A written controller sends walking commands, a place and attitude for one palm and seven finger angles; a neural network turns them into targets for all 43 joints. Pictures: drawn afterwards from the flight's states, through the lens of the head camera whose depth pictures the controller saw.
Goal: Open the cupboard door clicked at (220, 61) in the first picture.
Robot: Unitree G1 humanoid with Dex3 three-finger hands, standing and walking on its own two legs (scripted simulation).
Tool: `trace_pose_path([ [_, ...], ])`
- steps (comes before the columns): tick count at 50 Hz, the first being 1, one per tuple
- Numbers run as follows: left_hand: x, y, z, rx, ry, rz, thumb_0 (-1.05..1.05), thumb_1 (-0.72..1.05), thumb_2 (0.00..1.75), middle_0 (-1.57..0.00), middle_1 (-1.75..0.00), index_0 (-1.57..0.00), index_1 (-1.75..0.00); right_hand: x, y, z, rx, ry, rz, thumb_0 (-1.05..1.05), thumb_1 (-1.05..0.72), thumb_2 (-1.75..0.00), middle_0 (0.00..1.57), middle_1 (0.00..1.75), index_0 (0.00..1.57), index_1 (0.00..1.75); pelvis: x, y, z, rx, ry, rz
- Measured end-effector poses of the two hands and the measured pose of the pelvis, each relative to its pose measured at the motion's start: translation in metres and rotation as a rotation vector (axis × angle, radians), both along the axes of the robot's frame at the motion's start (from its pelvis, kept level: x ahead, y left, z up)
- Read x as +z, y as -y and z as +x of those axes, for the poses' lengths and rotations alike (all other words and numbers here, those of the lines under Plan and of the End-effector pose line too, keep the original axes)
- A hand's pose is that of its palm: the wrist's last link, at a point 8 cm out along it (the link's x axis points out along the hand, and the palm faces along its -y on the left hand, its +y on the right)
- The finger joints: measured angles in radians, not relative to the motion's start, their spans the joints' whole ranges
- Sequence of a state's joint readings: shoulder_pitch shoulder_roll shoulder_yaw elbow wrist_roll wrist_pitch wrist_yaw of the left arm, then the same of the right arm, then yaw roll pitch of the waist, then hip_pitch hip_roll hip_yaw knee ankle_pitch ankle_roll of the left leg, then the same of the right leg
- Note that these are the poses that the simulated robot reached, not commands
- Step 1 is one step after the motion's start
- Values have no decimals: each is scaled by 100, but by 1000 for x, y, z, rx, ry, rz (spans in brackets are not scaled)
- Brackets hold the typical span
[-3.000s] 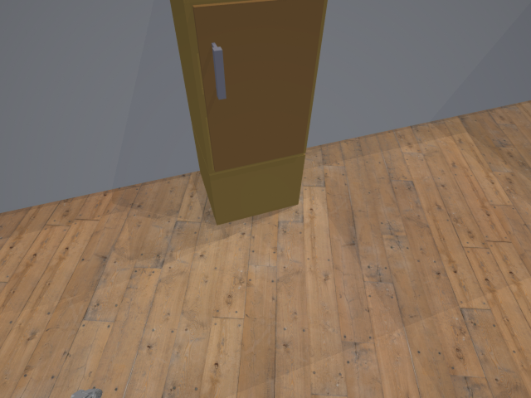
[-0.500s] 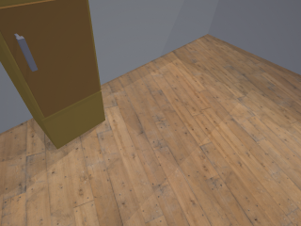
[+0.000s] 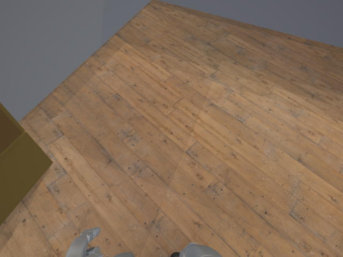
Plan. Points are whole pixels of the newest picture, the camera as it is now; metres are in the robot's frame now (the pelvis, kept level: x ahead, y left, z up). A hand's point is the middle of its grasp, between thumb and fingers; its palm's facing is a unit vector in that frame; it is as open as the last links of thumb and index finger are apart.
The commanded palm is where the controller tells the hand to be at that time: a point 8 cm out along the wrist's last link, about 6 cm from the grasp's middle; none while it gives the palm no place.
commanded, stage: walk to a spot facing it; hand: left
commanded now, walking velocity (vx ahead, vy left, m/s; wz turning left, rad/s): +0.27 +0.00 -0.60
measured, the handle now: out of the picture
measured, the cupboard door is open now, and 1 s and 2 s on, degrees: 0 0 0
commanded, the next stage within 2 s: none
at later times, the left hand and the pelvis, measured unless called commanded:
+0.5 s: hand (67, 204) +0.26 +0.29 -0.15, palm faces -0.22 -0.95 -0.21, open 7.4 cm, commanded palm none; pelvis +0.17 +0.09 +0.03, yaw -20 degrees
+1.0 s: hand (133, 149) +0.43 +0.12 -0.12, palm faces -0.59 -0.76 -0.27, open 7.3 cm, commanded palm none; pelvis +0.21 +0.04 +0.02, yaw -38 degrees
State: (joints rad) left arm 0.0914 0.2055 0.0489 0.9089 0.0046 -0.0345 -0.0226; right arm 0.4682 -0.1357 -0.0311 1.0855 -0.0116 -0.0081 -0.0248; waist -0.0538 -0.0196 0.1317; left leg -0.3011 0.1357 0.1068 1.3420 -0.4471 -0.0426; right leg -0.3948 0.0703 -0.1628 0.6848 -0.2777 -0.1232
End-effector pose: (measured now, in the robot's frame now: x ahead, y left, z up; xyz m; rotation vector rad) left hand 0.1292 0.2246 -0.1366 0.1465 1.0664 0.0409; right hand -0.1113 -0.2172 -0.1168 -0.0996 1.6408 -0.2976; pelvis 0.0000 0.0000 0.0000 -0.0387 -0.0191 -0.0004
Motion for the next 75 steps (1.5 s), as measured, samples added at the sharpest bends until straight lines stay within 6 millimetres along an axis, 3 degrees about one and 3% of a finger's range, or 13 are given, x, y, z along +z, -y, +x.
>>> trace_pose_path([
  [6,14,-20,13,-35,-111,57,0,92,90,-20,-30,-20,-30,6,4,160,40,361,-35,1,-91,-90,20,30,20,30,18,-14,43,-77,-23,10],
  [10,21,-45,27,-34,-148,79,0,92,90,-20,-30,-20,-30,18,-6,250,84,533,-40,1,-91,-90,20,30,20,30,22,-31,73,-126,-33,18],
  [15,14,-83,53,-5,-177,85,0,92,90,-20,-30,-20,-30,29,-28,334,131,646,-71,1,-91,-90,20,30,20,30,16,-60,115,-179,-28,15],
  [18,5,-103,73,-11,-206,94,0,91,90,-20,-30,-20,-30,33,-40,359,133,678,-100,1,-91,-90,20,30,20,30,11,-75,137,-234,-17,20],
  [23,14,-114,119,-105,-234,101,1,91,90,-19,-30,-20,-30,42,-53,351,41,640,-121,1,-90,-90,20,30,21,30,23,-87,162,-317,-13,7],
  [29,25,-96,185,-220,-198,97,0,91,90,-19,-30,-20,-30,34,-61,295,-130,486,-129,1,-90,-90,20,30,21,30,32,-91,183,-398,-19,5],
  [38,32,-12,279,-451,-91,109,0,91,90,-19,-30,-20,-30,8,-61,188,-398,260,-120,1,-91,-90,20,30,20,30,23,-71,199,-527,-17,39],
  [43,35,39,314,-553,31,124,0,91,90,-19,-30,-20,-30,-17,-57,153,-489,186,-84,1,-91,-90,20,30,20,30,8,-50,200,-578,-14,47],
  [46,43,52,319,-577,38,133,0,91,90,-20,-30,-20,-30,-14,-52,158,-519,199,-90,1,-91,-90,19,30,20,30,14,-46,203,-615,-7,50],
  [53,47,64,326,-642,1,133,0,91,90,-20,-30,-20,-30,1,-38,201,-548,349,-137,1,-91,-90,19,30,20,30,25,-46,212,-696,-12,57],
  [62,21,41,347,-685,-60,101,0,91,90,-20,-30,-20,-30,19,-42,248,-557,466,-256,1,-91,-90,20,30,20,30,16,-72,237,-800,-23,34],
  [70,20,23,365,-763,-141,117,0,91,90,-20,-30,-20,-30,40,-80,234,-630,420,-295,1,-90,-90,20,30,21,30,29,-87,252,-915,-21,11],
  [75,23,31,369,-826,-177,142,0,91,90,-19,-30,-20,-30,40,-104,210,-730,373,-287,1,-90,-90,20,30,21,30,34,-88,256,-982,-27,4],
])
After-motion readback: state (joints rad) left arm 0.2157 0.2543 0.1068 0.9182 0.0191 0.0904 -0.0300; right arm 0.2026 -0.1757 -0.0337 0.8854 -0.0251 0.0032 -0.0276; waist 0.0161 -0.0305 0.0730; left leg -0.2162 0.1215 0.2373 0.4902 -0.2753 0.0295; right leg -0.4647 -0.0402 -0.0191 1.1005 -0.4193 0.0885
